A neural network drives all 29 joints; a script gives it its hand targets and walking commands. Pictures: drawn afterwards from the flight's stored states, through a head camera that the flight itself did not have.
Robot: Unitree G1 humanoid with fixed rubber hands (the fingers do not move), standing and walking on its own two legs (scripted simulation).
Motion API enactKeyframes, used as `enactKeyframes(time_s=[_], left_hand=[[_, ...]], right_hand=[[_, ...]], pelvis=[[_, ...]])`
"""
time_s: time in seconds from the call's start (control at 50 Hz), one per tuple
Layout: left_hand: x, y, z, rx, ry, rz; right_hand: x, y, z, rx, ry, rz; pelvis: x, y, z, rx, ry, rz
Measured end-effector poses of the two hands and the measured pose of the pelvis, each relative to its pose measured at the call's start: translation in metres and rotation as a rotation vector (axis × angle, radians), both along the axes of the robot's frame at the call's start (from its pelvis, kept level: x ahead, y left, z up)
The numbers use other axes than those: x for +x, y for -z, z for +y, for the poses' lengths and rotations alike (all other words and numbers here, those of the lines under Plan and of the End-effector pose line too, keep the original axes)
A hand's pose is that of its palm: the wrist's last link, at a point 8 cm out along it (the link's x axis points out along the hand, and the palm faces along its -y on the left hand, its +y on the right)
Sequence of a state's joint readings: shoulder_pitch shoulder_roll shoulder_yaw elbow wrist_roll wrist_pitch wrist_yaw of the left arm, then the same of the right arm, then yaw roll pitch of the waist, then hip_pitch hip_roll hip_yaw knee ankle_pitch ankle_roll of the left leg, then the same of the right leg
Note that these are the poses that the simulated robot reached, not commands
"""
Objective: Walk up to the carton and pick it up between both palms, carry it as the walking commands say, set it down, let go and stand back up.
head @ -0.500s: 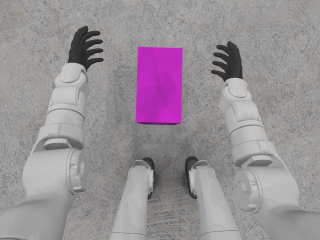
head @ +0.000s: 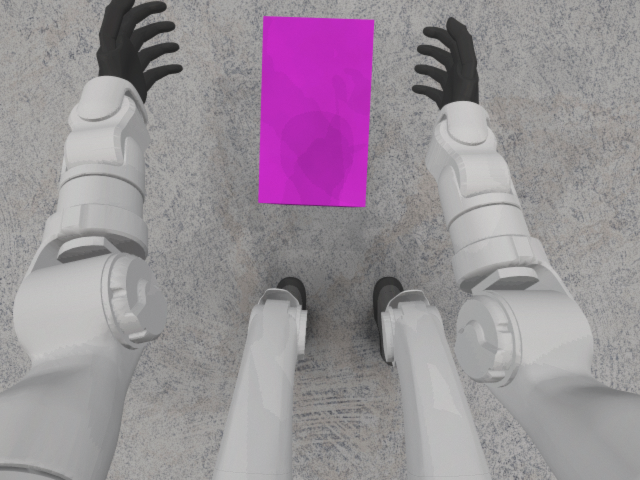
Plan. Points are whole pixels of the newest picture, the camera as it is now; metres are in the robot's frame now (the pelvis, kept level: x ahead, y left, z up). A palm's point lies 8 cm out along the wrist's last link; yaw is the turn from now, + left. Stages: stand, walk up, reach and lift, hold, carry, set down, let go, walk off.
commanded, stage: reach and lift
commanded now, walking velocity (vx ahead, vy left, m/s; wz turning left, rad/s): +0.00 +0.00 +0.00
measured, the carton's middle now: (317, 132) +0.52 +0.05 -0.46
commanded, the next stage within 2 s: none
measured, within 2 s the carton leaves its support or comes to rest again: neither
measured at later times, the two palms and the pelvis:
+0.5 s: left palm (196, 103) +0.53 +0.22 -0.28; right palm (424, 125) +0.50 -0.11 -0.30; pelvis -0.02 +0.02 -0.14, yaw -3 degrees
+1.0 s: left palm (226, 131) +0.51 +0.21 -0.41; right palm (415, 135) +0.51 -0.12 -0.40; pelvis -0.04 +0.01 -0.22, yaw -2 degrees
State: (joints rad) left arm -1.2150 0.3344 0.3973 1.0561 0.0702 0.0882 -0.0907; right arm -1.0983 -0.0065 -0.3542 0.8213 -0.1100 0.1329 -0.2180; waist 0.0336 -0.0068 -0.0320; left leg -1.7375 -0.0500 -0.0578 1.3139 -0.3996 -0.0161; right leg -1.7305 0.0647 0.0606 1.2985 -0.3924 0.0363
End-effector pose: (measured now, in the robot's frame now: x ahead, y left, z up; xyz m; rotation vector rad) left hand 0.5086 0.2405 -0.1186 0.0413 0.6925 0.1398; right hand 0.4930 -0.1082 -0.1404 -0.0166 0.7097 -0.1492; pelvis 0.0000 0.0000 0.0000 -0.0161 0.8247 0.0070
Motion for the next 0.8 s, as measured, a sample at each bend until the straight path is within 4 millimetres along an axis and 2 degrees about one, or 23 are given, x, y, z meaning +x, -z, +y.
enactKeyframes(time_s=[0.08, 0.18, 0.36, 0.48, 0.56, 0.66, 0.8], left_hand=[[0.008, 0.033, -0.002, -0.016, 0.011, -0.015], [0.015, 0.076, -0.012, -0.010, 0.041, -0.009], [0.016, 0.136, -0.019, 0.003, 0.052, 0.020], [0.018, 0.155, -0.021, 0.016, 0.046, -0.027], [0.013, 0.179, -0.021, 0.007, 0.033, 0.023], [0.012, 0.202, -0.022, 0.003, 0.024, -0.001], [0.005, 0.249, -0.025, 0.000, 0.035, 0.047]], right_hand=[[0.003, 0.030, 0.003, -0.008, 0.015, 0.003], [0.008, 0.063, -0.003, -0.032, 0.033, -0.006], [0.006, 0.120, -0.014, -0.033, 0.040, 0.008], [0.007, 0.150, -0.006, -0.004, 0.021, -0.017], [0.005, 0.171, -0.003, -0.021, -0.007, 0.019], [0.007, 0.191, -0.001, -0.008, -0.016, 0.009], [0.002, 0.234, 0.003, -0.002, -0.034, 0.045]], pelvis=[[-0.005, 0.028, 0.001, -0.012, -0.008, 0.018], [-0.007, 0.061, 0.007, -0.034, -0.011, 0.023], [-0.008, 0.108, 0.020, -0.051, 0.003, 0.018], [-0.014, 0.131, 0.020, -0.045, 0.004, -0.018], [-0.019, 0.148, 0.016, -0.036, 0.001, -0.023], [-0.027, 0.166, 0.009, -0.035, 0.004, -0.047], [-0.034, 0.193, 0.005, -0.037, 0.000, -0.085]])
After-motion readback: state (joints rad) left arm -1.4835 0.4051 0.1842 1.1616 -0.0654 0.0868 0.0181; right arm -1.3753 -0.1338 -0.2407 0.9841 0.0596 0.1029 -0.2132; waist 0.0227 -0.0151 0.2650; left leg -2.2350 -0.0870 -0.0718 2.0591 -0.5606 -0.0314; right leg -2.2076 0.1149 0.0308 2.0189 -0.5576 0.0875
